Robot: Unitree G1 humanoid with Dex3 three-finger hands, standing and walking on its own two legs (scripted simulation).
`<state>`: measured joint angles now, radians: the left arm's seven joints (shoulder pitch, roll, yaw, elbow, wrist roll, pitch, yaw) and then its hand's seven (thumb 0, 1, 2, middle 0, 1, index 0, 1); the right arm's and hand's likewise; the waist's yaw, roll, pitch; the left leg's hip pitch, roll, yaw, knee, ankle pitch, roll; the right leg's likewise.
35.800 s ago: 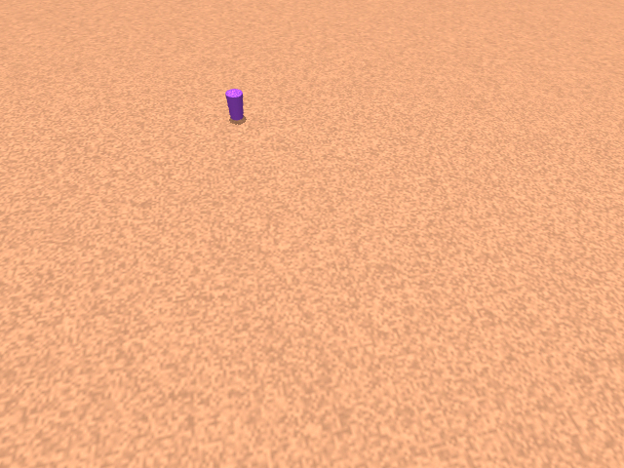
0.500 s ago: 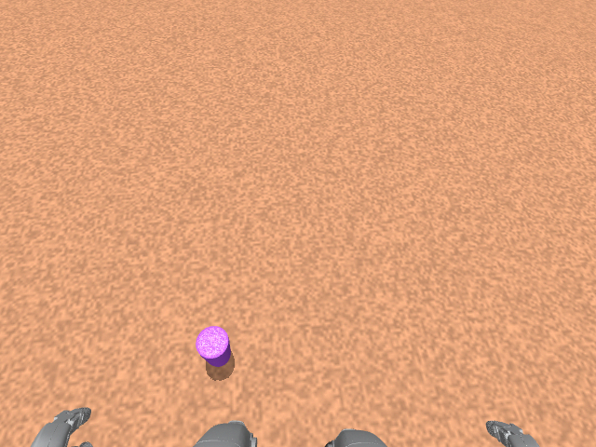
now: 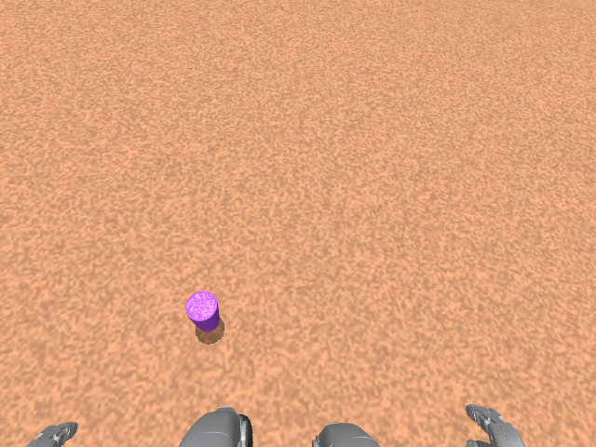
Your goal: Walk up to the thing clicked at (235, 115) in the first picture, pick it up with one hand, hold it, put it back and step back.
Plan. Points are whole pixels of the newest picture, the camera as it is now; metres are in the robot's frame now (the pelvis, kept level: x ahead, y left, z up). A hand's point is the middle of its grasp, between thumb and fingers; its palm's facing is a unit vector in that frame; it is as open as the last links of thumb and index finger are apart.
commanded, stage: step back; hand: left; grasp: from the side
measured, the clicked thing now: (205, 313) +0.49 +0.23 -0.68
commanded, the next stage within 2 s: none
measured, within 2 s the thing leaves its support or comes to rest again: neither
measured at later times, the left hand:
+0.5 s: hand out of the picture -0.03 +0.27 -0.14, palm faces +0.07 -0.93 -0.37, open 7.4 cm
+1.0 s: hand out of the picture -0.23 +0.24 -0.13, palm faces +0.03 -0.90 -0.44, open 7.4 cm
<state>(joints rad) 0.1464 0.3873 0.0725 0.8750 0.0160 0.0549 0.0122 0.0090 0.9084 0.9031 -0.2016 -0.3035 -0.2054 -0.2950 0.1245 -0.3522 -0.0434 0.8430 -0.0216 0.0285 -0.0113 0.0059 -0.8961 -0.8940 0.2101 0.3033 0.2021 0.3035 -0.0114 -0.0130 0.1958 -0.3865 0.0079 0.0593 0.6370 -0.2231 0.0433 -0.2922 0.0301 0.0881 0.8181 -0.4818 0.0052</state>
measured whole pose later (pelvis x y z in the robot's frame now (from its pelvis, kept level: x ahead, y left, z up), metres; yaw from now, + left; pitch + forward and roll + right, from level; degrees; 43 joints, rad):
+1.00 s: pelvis -0.30 -0.04 +0.00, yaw +3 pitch -1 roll +1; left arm 0.19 0.36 0.06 0.82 0.05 0.05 0.02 0.01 0.90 0.90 -0.21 -0.30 -0.21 -0.30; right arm 0.18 -0.41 -0.05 0.85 0.00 0.06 -0.02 0.01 -0.90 -0.89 0.21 0.30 0.20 0.30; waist 0.02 0.02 0.15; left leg -0.40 -0.07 -0.09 0.98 -0.51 -0.01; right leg -0.34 -0.03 0.02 0.64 -0.28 0.01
